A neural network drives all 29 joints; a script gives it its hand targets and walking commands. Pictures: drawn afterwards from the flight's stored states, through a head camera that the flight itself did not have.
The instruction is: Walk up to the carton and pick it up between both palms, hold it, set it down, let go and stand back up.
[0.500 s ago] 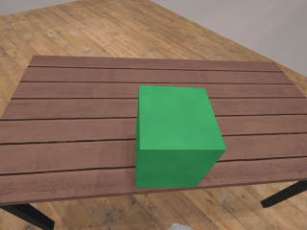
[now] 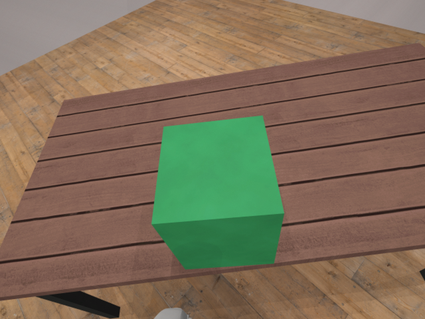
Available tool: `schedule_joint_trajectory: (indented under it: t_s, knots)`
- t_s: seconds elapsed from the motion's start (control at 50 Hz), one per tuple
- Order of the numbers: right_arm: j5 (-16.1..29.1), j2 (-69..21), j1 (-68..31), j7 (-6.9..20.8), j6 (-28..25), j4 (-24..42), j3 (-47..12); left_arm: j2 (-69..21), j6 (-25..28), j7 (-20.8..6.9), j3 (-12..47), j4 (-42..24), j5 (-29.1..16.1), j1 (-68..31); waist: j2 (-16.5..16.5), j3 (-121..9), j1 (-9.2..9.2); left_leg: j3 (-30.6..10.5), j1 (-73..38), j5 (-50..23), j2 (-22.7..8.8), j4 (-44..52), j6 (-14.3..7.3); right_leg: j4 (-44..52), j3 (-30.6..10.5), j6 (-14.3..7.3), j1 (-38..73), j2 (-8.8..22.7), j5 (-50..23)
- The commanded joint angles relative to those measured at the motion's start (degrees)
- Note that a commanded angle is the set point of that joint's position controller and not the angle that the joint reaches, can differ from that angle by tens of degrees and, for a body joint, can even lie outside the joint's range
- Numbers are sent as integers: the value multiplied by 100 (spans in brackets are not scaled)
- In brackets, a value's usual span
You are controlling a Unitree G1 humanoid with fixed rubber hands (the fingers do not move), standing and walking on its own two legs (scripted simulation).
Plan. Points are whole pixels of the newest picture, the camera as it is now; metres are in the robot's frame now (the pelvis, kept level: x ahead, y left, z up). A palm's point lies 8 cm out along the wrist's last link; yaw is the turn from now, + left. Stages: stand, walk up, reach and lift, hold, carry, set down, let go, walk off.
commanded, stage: walk up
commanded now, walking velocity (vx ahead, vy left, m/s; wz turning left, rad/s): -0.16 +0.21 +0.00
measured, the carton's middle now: (221, 198) +0.36 -0.01 -0.02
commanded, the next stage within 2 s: none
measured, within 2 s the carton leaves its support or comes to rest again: neither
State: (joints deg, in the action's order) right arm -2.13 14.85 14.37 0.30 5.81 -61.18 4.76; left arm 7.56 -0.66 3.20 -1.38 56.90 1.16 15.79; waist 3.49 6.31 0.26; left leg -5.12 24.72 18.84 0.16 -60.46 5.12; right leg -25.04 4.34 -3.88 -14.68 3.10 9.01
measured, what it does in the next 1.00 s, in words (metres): steps to the left: left foot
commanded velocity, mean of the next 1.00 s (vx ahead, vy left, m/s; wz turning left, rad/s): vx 0.01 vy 0.00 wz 0.00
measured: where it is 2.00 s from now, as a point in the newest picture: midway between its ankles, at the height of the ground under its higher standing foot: outside the picture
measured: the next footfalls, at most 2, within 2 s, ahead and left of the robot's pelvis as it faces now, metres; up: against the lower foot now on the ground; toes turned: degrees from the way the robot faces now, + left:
left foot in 0.38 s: -0.05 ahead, +0.21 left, +0.00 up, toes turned +2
right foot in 1.16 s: +0.04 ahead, -0.10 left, +0.00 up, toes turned -1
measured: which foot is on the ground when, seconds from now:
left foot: up 0.00-0.36, down 0.38-1.00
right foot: down 0.00-0.40, up 0.42-1.00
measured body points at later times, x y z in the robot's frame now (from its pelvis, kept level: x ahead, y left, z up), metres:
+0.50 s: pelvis -0.04 +0.12 +0.00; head -0.06 +0.17 +0.45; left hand -0.02 +0.35 -0.18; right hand -0.06 -0.11 -0.14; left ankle -0.09 +0.21 -0.75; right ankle +0.01 -0.05 -0.71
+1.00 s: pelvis -0.05 +0.11 +0.00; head -0.03 +0.14 +0.45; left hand -0.01 +0.36 -0.17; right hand -0.10 -0.13 -0.14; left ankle -0.09 +0.21 -0.75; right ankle -0.07 -0.05 -0.67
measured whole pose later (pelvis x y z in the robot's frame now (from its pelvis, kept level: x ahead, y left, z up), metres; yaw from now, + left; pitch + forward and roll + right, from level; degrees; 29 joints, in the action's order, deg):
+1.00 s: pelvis -0.05 +0.11 +0.00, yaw +1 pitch +1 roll -3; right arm -1.6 8.3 22.0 -3.6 -0.7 -62.7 0.6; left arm 13.5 -4.8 0.6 -3.3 61.6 1.5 11.1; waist -0.9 1.4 -3.0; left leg -0.1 7.6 14.7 -2.5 -21.6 -1.1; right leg -56.1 0.3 4.5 -24.6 0.2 17.2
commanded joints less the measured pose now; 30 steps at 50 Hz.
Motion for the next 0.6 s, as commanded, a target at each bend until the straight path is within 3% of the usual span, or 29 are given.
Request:
schedule_joint_trajectory:
  t_s: [0.0,0.08,0.14,0.18,0.22,0.24,0.26,0.28,0.3,0.32,0.34,0.36,0.38,0.4,0.42,0.44,0.46,0.48,0.52,0.56,0.58]
  knots:
    - [-6,271,598,121,53,183,34,1260,-3,38,-323,-480,17,154,-1453,-394,-79,-255,461,-362,32,-872,75,1066,-1295,467,35,1385,582]
    - [-29,394,513,84,12,291,31,1425,14,-4,-389,-556,-1,102,-1360,-551,-89,-211,463,-416,64,-1129,142,1231,-1513,-53,-112,1514,1383]
    - [-34,322,696,50,-57,278,-21,1422,41,-51,-418,-533,-11,137,-1500,-701,-127,4,295,-340,-14,-467,162,1409,-1542,-135,-4,1485,1979]
    - [12,286,598,8,-112,322,-71,1345,41,-73,-435,-509,20,122,-1580,-611,-62,223,100,-25,-99,352,182,1435,-1479,-218,-23,1459,1852]
    - [93,54,671,-43,-186,235,-194,1268,4,-106,-400,-480,61,15,-1897,-702,-46,579,-449,526,-74,1482,114,1502,-1252,-275,-92,1247,1693]
    - [124,-96,621,-50,-292,318,-286,1193,-77,-85,-374,-302,9,187,-2192,-784,-84,682,-693,901,-117,2055,38,1314,-1041,-362,4,843,1706]
    - [170,-42,582,-61,-374,283,-310,1284,-146,-68,-412,-234,49,287,-2121,-744,-8,806,-799,1014,-89,2508,-52,1174,-1009,-400,61,797,1680]
    - [202,-17,828,-97,-419,150,-316,1383,-203,-73,-443,-215,75,311,-1843,-741,-17,900,-1091,701,-54,3196,-165,995,-988,-360,100,829,1637]
    - [221,-21,1172,-143,-462,-26,-327,1444,-238,-96,-459,-204,68,251,-1373,-631,-148,829,-1451,-63,-110,4095,-276,681,-946,-232,-70,836,1528]
    - [204,7,1452,-168,-508,-202,-351,1277,-268,-148,-419,-177,46,352,-355,-447,-210,539,-1465,-392,-173,4644,-323,101,-842,-73,-219,628,1448]
    - [155,164,1353,-158,-556,-212,-333,916,-299,-201,-324,-118,8,601,779,-224,-121,-322,-1398,121,-841,4989,-396,-544,-453,85,-737,216,1556]
    - [131,538,917,-148,-558,-11,-306,635,-317,-206,-232,-133,-16,800,1716,146,61,-1549,-939,827,-1759,5374,-491,-1116,-220,326,-1512,-177,2108]
    - [140,733,619,-155,-564,147,-250,833,-386,-186,-279,-125,13,672,1448,526,101,-1640,102,1784,-1933,5687,-620,-1506,-606,311,-1330,-256,1733]
    - [154,712,312,-156,-621,247,-239,878,-407,-198,-246,-200,-25,329,1942,909,58,-1932,968,2303,-1962,6109,-649,-1767,-884,288,-1061,-165,1474]
    - [183,303,39,-145,-701,206,-405,843,-392,-248,-236,-96,-62,166,1476,1077,129,-1225,761,1610,-1483,6027,-423,-1947,-916,243,-954,-196,1054]
    - [184,79,-27,-155,-755,188,-496,786,-379,-294,-243,93,-70,353,1210,903,239,-655,-21,459,-1069,5654,-174,-2038,-865,237,-1120,-319,787]
    - [183,21,-20,-176,-782,219,-509,716,-356,-318,-217,364,-72,760,1027,563,415,-157,-995,-1179,-881,5200,27,-2180,-768,223,-1430,-443,658]
    - [202,47,180,-194,-829,190,-519,650,-325,-299,-193,507,-54,1009,882,154,418,70,-1666,-2512,-889,4796,84,-2264,-648,251,-1477,-441,581]
    - [246,-40,790,-192,-902,-2,-567,677,-253,-219,-180,591,-65,838,614,-540,189,89,-2287,-3752,-940,4441,5,-2271,-502,368,-1090,-419,581]
    - [228,-205,1183,-222,-921,-127,-613,637,-215,-163,-138,516,-108,316,512,-752,-56,-54,-2457,-4306,-999,4344,-139,-1996,-411,466,-859,-371,649]
    - [199,-226,1247,-262,-918,-146,-613,558,-219,-147,-105,504,-129,196,549,-768,-93,-63,-2661,-4606,-1051,4276,-215,-1842,-378,495,-885,-360,709]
